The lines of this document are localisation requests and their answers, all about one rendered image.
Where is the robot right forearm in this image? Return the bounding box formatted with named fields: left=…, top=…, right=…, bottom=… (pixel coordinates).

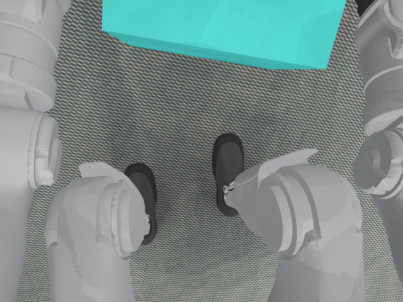
left=355, top=0, right=403, bottom=137

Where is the right robot hand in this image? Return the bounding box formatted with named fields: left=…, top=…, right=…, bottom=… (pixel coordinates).
left=355, top=0, right=374, bottom=17

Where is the carton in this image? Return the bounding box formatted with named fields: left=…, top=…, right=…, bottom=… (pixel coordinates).
left=102, top=0, right=346, bottom=69

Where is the left robot upper arm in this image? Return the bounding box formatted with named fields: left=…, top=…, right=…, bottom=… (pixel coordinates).
left=0, top=105, right=62, bottom=302

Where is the right robot upper arm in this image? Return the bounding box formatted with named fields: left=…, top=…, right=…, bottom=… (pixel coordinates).
left=353, top=127, right=403, bottom=287

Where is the robot right foot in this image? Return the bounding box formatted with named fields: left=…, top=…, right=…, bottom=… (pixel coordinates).
left=212, top=133, right=244, bottom=216

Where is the right robot shin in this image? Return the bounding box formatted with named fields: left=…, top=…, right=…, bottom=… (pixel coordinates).
left=223, top=148, right=362, bottom=236

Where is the robot left forearm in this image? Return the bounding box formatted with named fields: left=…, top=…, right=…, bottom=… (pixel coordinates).
left=0, top=0, right=71, bottom=112

